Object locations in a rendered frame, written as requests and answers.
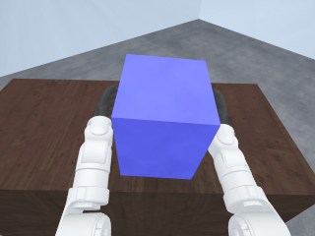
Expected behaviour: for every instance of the left robot forearm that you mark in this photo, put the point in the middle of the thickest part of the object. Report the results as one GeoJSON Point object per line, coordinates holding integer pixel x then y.
{"type": "Point", "coordinates": [89, 190]}

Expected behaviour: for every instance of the robot left upper arm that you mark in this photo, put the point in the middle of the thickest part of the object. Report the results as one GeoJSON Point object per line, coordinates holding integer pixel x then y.
{"type": "Point", "coordinates": [85, 224]}

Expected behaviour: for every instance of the right robot forearm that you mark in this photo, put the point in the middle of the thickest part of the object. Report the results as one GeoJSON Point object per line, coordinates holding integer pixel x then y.
{"type": "Point", "coordinates": [241, 193]}

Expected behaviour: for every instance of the right robot hand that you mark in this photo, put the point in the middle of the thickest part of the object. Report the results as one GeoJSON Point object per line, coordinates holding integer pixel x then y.
{"type": "Point", "coordinates": [221, 106]}

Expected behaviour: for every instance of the robot right upper arm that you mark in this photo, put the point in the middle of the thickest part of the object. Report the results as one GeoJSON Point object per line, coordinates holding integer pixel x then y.
{"type": "Point", "coordinates": [256, 223]}

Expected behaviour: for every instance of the carton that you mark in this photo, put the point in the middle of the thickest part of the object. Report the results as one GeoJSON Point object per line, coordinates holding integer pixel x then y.
{"type": "Point", "coordinates": [164, 116]}

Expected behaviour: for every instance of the left robot hand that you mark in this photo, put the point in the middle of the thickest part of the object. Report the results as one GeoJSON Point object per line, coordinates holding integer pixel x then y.
{"type": "Point", "coordinates": [104, 103]}

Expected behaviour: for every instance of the pedestal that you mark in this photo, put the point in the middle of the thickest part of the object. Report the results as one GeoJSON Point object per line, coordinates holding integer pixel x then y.
{"type": "Point", "coordinates": [42, 128]}

